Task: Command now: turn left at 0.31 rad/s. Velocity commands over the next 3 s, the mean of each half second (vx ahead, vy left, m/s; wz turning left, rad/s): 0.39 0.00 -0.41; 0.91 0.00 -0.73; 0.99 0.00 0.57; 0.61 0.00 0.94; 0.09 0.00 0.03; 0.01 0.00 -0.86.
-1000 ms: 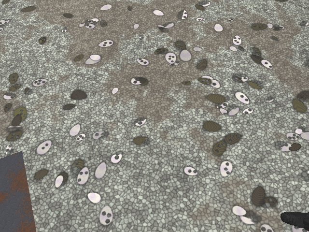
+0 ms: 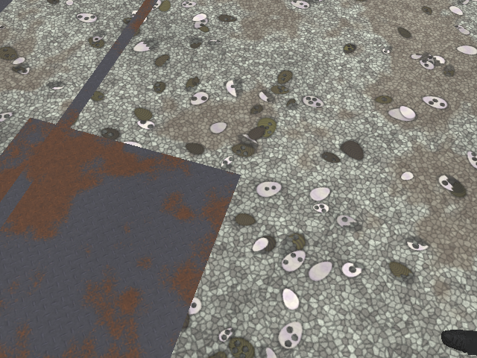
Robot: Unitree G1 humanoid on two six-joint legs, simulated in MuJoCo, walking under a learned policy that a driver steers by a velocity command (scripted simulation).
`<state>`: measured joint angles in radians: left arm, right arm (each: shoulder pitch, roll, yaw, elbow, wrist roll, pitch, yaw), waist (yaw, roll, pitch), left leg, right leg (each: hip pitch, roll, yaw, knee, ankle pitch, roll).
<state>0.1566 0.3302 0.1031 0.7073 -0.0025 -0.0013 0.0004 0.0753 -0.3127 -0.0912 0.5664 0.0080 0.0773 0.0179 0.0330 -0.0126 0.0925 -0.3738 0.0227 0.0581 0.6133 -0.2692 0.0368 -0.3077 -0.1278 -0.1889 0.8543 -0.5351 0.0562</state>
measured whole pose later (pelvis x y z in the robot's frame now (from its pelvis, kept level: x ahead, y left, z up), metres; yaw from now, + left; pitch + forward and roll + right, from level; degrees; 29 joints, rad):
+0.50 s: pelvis +0.11 -0.04 +0.01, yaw -16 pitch +2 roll +1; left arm 0.19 0.29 0.09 0.72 0.03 0.06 -0.10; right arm 0.37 -0.31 -0.09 0.83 -0.05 -0.07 -0.01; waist -0.02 0.02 -0.03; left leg 0.07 0.09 0.36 0.25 -0.32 -0.06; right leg -0.69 -0.14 -0.05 0.97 -0.15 -0.03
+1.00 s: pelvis +0.42 -0.30 +0.00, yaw -38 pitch +2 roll +1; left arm 0.47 0.29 0.04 0.84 -0.01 -0.09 -0.01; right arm 0.03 -0.28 0.00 0.65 -0.03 -0.04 0.05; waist 0.08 0.03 0.04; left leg -0.76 0.09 0.08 0.64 0.10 0.02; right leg 0.19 0.14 0.14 0.12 -0.32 -0.16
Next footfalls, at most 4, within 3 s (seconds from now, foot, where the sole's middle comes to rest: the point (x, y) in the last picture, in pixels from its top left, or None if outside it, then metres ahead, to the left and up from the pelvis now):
0.64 right None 0.28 -0.25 -0.76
1.12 left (404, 250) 0.72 -0.46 -0.76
1.54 right None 1.00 -0.84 -0.76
1.92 left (432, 98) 1.37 -0.68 -0.76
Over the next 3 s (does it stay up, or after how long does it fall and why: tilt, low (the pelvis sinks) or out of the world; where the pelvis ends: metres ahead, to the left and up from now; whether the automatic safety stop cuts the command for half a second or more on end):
stays up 1.36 -0.79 0.02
